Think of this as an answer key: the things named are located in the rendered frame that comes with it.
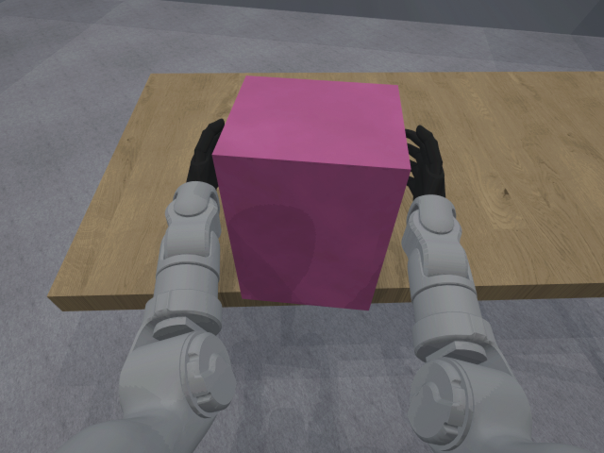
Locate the robot right hand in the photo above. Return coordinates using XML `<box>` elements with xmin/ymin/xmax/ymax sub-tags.
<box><xmin>405</xmin><ymin>125</ymin><xmax>445</xmax><ymax>200</ymax></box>

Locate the table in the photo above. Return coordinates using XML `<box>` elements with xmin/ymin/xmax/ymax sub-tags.
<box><xmin>47</xmin><ymin>72</ymin><xmax>604</xmax><ymax>379</ymax></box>

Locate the right robot upper arm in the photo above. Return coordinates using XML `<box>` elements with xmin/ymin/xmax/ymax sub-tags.
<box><xmin>408</xmin><ymin>357</ymin><xmax>592</xmax><ymax>453</ymax></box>

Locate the robot left hand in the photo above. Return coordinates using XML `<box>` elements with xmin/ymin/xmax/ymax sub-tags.
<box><xmin>186</xmin><ymin>119</ymin><xmax>225</xmax><ymax>190</ymax></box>

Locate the left robot upper arm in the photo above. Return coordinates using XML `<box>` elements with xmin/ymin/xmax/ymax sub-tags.
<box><xmin>53</xmin><ymin>330</ymin><xmax>236</xmax><ymax>453</ymax></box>

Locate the robot right forearm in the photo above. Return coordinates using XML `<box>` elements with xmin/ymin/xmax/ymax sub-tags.
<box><xmin>401</xmin><ymin>194</ymin><xmax>518</xmax><ymax>382</ymax></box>

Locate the carton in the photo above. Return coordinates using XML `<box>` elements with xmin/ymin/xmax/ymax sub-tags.
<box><xmin>212</xmin><ymin>75</ymin><xmax>411</xmax><ymax>310</ymax></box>

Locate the robot left forearm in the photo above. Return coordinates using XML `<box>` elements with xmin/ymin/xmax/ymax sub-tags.
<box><xmin>119</xmin><ymin>181</ymin><xmax>222</xmax><ymax>411</ymax></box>

